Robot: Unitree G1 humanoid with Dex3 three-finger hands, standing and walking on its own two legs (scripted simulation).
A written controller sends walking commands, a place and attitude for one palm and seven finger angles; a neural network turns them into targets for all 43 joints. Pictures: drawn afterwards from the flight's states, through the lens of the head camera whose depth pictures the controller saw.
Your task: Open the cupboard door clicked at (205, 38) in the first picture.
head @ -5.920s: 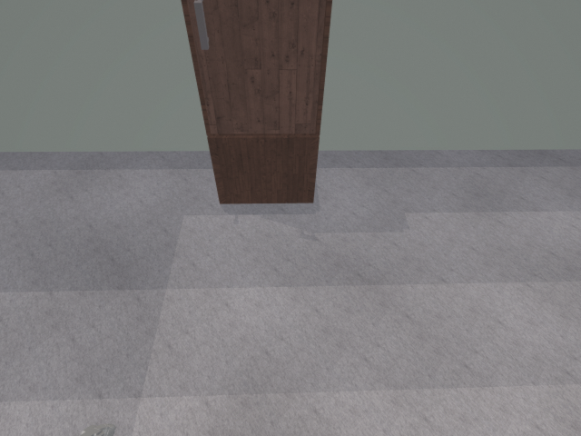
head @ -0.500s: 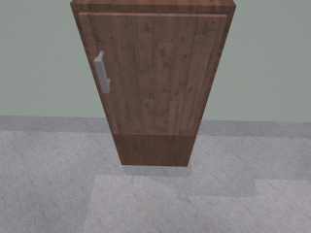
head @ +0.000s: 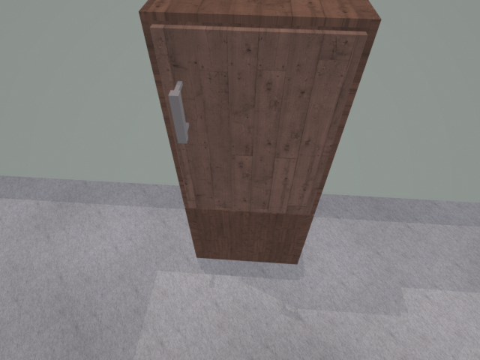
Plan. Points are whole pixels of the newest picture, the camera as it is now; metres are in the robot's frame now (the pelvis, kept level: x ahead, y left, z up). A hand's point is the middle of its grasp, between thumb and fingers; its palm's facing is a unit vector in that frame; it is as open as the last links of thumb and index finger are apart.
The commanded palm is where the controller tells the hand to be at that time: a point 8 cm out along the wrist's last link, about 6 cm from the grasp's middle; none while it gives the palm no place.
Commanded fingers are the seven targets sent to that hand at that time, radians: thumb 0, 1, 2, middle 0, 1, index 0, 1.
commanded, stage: look again from close up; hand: left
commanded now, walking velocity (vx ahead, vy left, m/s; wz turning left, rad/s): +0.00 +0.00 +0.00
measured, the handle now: (181, 112) +0.61 +0.18 +0.07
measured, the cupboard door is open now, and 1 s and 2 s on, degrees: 0 0 0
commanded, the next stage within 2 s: shuffle to correct the standing spot in 0.32 s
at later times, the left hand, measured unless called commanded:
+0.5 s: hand out of the picture +0.00 +0.18 -0.17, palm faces +0.01 -0.98 -0.20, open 7.4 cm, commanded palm none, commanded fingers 0.00 0.90 0.90 -0.20 -0.30 -0.20 -0.30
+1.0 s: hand out of the picture +0.07 +0.15 -0.18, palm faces +0.05 -0.99 -0.16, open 7.4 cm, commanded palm none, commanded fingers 0.00 0.90 0.90 -0.20 -0.30 -0.20 -0.30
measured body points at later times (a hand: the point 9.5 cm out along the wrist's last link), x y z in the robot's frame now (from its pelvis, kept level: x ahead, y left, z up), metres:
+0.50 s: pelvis +0.00 +0.01 +0.00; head +0.01 -0.01 +0.45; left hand +0.00 +0.23 -0.15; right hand -0.02 -0.21 -0.17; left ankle -0.05 +0.12 -0.73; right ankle +0.03 -0.12 -0.73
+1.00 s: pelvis +0.08 -0.01 +0.00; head +0.11 -0.01 +0.44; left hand +0.07 +0.20 -0.17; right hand +0.08 -0.23 -0.16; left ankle +0.02 +0.09 -0.73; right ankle +0.07 -0.13 -0.71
